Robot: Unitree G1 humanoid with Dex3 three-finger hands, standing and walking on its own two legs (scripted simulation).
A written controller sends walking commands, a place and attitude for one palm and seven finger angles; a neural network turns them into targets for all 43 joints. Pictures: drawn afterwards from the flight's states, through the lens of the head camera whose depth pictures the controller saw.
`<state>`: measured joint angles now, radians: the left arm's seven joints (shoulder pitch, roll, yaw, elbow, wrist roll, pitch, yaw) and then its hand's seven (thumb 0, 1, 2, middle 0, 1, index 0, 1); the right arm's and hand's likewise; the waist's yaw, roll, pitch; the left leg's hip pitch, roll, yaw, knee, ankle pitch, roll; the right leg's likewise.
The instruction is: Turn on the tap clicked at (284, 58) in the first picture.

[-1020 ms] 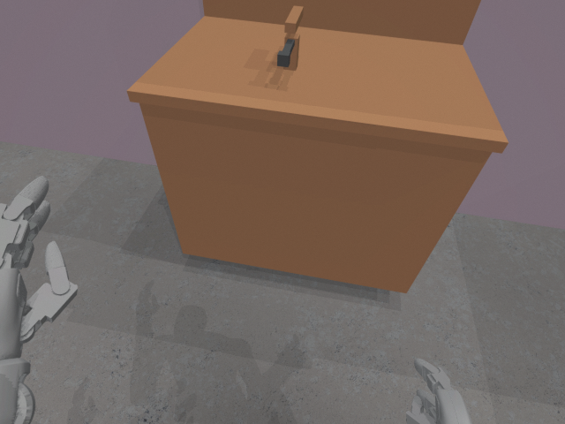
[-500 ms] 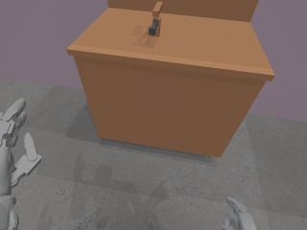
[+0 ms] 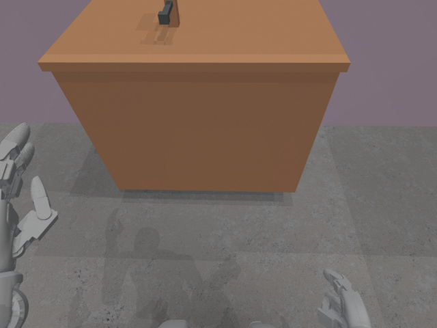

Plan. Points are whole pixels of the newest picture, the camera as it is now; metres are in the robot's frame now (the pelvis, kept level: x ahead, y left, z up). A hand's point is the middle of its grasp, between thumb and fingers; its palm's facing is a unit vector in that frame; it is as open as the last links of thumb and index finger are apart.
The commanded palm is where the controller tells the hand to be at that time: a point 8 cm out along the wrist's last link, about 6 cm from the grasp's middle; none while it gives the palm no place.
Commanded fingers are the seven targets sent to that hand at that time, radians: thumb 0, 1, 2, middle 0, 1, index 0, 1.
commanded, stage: turn to face it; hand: left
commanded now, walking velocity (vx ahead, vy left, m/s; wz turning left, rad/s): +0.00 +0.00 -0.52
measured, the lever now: (164, 17) +0.89 +0.24 +0.14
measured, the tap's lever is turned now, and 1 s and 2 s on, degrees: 0 0 0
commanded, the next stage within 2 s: take the last steps up to it in 0.32 s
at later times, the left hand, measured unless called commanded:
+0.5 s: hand (147, 204) +0.24 +0.12 +0.18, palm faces +0.14 -0.89 -0.44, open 7.4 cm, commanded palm +0.18 +0.19 +0.20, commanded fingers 0.00 0.90 0.90 -0.20 -0.30 -0.20 -0.30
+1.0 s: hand (117, 232) +0.20 +0.14 +0.19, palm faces +0.20 -0.90 -0.38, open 7.4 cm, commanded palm +0.16 +0.20 +0.20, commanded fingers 0.00 0.90 0.90 -0.20 -0.30 -0.20 -0.30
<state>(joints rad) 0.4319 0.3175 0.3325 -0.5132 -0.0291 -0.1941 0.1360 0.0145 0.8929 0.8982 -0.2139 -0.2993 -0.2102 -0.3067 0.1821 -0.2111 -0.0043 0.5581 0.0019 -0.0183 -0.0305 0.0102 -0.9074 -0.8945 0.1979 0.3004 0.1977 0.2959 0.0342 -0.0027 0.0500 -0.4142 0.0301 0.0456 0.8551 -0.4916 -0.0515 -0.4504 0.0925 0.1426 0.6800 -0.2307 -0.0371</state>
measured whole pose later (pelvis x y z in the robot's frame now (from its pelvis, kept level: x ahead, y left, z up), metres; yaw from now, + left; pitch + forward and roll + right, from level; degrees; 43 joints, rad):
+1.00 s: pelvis -0.06 -0.04 +0.02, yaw -12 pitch -1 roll +2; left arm 0.46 0.32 0.28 -0.40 0.02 -0.24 0.15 0.02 0.89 0.90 -0.21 -0.30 -0.21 -0.31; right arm 0.26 -0.22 -0.01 0.60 -0.01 -0.08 -0.05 0.01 -0.91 -0.89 0.19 0.30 0.19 0.30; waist -0.01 -0.03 -0.05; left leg -0.18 0.01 0.10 0.44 -0.34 0.06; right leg -0.39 0.02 -0.09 0.66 -0.36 -0.02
